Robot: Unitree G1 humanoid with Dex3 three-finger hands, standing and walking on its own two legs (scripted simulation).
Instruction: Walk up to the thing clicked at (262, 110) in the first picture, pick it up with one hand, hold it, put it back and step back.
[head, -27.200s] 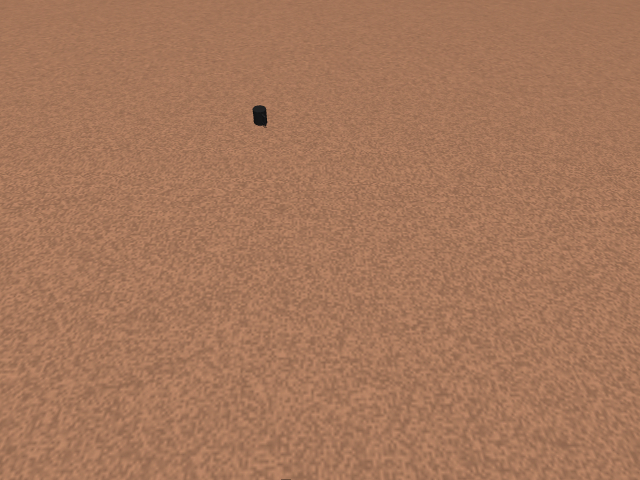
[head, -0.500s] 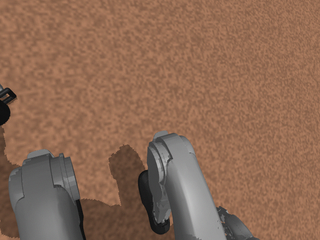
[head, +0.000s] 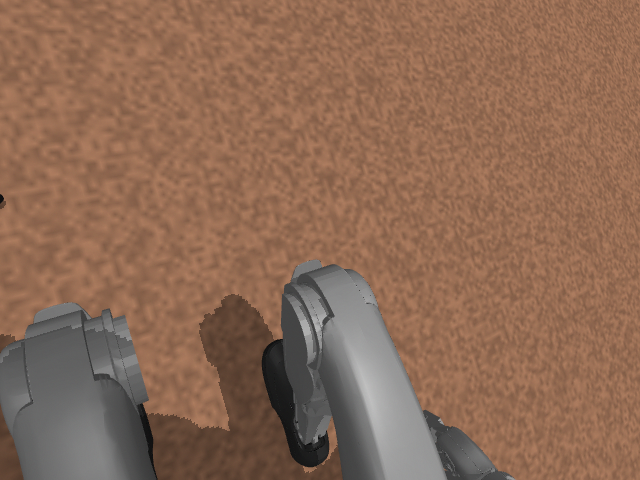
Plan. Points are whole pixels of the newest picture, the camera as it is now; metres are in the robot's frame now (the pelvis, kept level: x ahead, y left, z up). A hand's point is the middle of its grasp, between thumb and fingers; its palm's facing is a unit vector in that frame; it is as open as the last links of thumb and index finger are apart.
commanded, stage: open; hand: left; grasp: from above
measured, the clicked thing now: out of the picture +0.43 +0.33 -0.26
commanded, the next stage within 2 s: withdraw in 0.66 s
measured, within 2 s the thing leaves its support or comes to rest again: neither
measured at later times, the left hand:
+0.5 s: hand out of the picture +0.42 +0.34 -0.22, palm faces -0.45 -0.17 -0.88, open 13.8 cm
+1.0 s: hand out of the picture +0.43 +0.34 -0.20, palm faces -0.38 -0.14 -0.92, open 14.0 cm
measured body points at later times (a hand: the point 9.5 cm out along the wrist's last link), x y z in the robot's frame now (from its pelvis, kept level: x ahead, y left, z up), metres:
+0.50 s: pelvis +0.00 +0.00 +0.00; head +0.25 +0.12 +0.36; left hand +0.44 +0.34 -0.17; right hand +0.08 -0.25 -0.08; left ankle +0.07 +0.14 -0.27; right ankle +0.10 -0.11 -0.27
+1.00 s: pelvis +0.00 +0.00 +0.00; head +0.24 +0.12 +0.36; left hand +0.44 +0.35 -0.15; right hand +0.08 -0.25 -0.08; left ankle +0.07 +0.14 -0.27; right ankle +0.10 -0.11 -0.27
